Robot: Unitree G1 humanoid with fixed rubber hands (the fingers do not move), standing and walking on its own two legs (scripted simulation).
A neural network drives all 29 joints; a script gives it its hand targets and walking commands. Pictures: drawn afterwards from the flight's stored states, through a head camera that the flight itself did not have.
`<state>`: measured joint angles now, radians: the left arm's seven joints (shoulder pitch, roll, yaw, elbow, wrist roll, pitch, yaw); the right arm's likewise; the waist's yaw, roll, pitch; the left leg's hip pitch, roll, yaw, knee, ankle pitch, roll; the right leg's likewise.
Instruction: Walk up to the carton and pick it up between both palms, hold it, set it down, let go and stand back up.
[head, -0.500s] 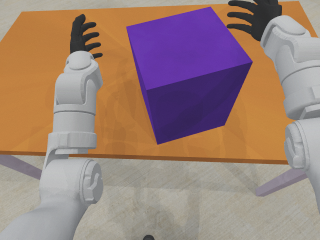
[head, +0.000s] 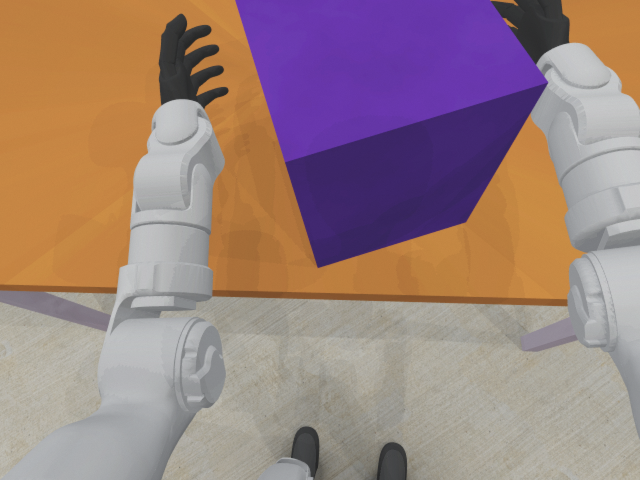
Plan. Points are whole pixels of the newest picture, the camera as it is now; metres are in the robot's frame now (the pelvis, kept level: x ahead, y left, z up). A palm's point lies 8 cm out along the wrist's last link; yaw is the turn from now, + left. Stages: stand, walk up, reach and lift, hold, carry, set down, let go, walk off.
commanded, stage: reach and lift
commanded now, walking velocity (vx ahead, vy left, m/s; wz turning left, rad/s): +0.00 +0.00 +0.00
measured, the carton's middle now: (370, 128) +0.51 +0.03 +0.06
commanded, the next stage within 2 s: none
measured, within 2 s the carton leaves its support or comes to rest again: neither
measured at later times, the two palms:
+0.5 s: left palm (203, 133) +0.45 +0.20 +0.11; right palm (522, 89) +0.53 -0.12 +0.10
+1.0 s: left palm (224, 156) +0.44 +0.18 +0.09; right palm (519, 91) +0.53 -0.12 +0.11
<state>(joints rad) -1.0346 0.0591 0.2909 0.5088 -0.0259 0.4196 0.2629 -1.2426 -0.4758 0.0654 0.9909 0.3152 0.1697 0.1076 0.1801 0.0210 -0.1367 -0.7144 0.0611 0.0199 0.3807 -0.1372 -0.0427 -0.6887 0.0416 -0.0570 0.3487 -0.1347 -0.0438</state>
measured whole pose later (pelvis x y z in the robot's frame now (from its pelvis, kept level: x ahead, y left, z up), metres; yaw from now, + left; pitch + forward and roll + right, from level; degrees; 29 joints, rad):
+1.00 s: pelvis -0.02 -0.01 +0.00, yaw +0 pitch +28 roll +0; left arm -1.03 -0.16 0.65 0.81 0.25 0.03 0.15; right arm -1.21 -0.28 -0.35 1.12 -0.27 -0.02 0.18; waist 0.19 0.04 -0.21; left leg -0.74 0.06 0.02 0.33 -0.08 -0.04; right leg -0.73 0.04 -0.06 0.35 -0.11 -0.04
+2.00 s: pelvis -0.02 -0.01 +0.00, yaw +0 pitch +28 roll +0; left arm -1.03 -0.17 0.65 0.81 0.25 0.03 0.17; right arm -1.20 -0.26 -0.40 1.13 -0.29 -0.04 0.18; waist 0.19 0.04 -0.21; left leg -0.73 0.06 0.02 0.33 -0.09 -0.04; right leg -0.73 0.04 -0.06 0.35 -0.11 -0.04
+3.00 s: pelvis -0.03 -0.01 +0.00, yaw +0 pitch +27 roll +0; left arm -0.97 -0.17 0.62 0.81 0.25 -0.09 0.19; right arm -1.15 -0.24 -0.40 1.25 -0.30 -0.32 0.12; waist 0.19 0.01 -0.22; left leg -0.73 0.06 0.02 0.33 -0.07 -0.04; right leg -0.73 0.04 -0.06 0.35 -0.09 -0.04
